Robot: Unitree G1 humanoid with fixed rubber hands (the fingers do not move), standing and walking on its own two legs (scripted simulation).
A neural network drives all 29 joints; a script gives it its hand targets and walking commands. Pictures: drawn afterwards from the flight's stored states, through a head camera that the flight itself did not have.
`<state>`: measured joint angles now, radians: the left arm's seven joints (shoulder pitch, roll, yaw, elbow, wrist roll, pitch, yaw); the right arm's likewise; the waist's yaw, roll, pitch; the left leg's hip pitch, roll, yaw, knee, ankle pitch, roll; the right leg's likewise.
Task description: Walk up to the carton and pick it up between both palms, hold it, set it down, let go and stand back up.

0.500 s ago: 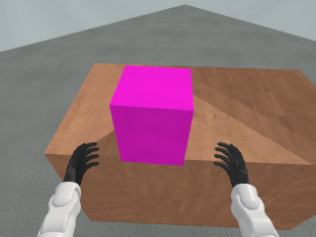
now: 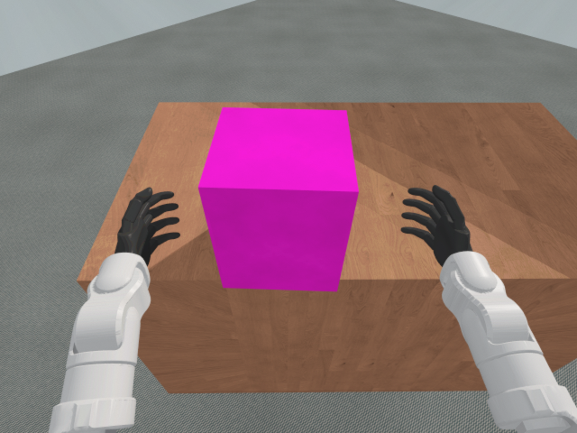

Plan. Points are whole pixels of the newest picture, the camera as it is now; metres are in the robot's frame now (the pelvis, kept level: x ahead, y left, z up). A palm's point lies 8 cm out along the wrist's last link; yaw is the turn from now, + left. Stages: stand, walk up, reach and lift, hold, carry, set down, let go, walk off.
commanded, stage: reach and lift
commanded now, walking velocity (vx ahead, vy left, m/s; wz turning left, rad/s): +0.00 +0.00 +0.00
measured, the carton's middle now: (281, 203) +0.48 +0.03 +0.04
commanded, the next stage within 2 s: none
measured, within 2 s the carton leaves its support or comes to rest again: neither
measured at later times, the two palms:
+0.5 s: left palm (130, 180) +0.38 +0.23 +0.17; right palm (448, 174) +0.40 -0.19 +0.17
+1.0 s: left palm (126, 121) +0.43 +0.23 +0.23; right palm (452, 118) +0.44 -0.19 +0.23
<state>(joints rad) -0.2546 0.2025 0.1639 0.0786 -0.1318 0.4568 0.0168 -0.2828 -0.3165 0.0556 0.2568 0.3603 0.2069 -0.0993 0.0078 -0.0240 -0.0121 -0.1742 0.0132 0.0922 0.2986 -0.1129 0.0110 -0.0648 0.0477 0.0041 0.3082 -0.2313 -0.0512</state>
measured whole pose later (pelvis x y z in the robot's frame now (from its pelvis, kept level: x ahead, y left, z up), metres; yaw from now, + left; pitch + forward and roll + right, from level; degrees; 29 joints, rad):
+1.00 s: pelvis -0.01 +0.00 +0.00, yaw +0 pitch +9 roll -1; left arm -1.12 0.41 0.03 0.86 -0.25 0.50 0.07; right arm -1.13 -0.43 0.07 1.01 0.47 0.36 -0.04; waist 0.00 -0.03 -0.16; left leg -0.44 0.03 0.06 0.37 -0.10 0.01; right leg -0.31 0.07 -0.02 0.35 -0.21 -0.05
